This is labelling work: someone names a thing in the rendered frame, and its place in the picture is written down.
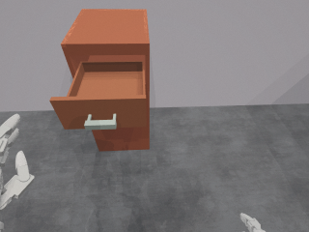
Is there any cabinet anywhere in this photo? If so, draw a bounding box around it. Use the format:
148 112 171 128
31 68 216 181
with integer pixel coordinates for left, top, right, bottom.
61 9 150 152

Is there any right robot hand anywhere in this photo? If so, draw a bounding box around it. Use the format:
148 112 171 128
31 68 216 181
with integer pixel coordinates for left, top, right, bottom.
239 213 266 232

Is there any handle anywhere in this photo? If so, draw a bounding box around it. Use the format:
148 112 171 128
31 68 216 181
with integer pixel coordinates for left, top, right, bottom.
84 113 117 131

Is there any left robot hand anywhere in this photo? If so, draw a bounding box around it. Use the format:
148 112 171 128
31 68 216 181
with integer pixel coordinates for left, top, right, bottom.
0 113 35 212

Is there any drawer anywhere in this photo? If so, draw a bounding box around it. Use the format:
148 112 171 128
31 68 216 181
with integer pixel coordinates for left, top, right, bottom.
49 61 147 130

